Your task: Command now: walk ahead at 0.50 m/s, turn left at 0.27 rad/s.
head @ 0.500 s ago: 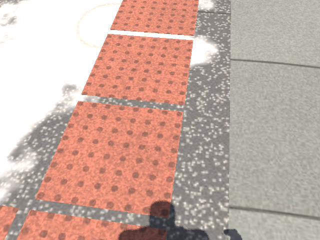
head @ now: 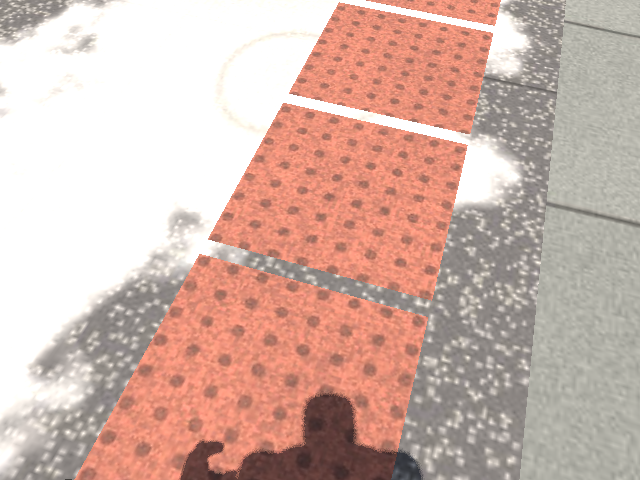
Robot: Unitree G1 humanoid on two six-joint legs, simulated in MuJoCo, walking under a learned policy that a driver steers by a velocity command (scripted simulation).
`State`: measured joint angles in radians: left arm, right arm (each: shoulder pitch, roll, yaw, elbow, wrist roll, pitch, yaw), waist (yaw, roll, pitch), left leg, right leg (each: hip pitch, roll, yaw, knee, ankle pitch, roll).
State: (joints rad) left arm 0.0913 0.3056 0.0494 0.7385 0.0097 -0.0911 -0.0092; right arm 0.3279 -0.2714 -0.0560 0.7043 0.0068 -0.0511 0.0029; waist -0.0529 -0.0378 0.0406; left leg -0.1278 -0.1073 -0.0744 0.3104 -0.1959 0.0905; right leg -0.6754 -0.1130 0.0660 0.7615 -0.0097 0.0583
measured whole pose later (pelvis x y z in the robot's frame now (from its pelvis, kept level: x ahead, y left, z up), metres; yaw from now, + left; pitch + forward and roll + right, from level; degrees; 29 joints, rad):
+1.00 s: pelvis +0.39 -0.07 -0.01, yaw -29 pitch +1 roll +1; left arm 0.20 0.32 0.07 0.67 -0.02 0.07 0.02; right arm 0.12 -0.27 -0.05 0.70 -0.02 0.01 -0.03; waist -0.01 -0.02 0.07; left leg -0.31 0.03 0.08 0.42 -0.13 0.02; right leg -0.47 -0.04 0.03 0.91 -0.40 0.08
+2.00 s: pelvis +0.67 -0.23 +0.00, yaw -24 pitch +3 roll -1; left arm 0.08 0.30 0.04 0.64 0.01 -0.10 -0.02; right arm 0.38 -0.28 -0.05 0.78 0.03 -0.05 -0.01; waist -0.08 -0.04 0.04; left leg -0.06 -0.10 -0.15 0.31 -0.28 0.09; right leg -0.65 -0.04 0.09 0.59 0.04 0.06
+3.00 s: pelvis +1.22 -0.32 +0.00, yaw -13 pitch +0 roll +2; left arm 0.16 0.29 0.05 0.79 -0.02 -0.04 -0.03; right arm 0.32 -0.27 -0.06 0.81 -0.01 -0.09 0.00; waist -0.06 -0.05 0.03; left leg 0.03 -0.06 0.17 0.20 -0.25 0.05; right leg -0.68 -0.10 0.06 0.76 0.06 0.01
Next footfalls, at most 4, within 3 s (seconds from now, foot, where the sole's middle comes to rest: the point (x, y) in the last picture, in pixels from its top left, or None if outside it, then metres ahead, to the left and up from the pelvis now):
0.22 right None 0.31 -0.15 -0.78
0.68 left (310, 449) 0.53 0.00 -0.78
1.10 right None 0.36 -0.21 -0.78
1.66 left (365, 389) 0.66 -0.13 -0.78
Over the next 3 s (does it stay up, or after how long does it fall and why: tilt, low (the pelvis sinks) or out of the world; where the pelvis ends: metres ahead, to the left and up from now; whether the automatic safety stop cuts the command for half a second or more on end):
stays up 1.22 -0.32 0.00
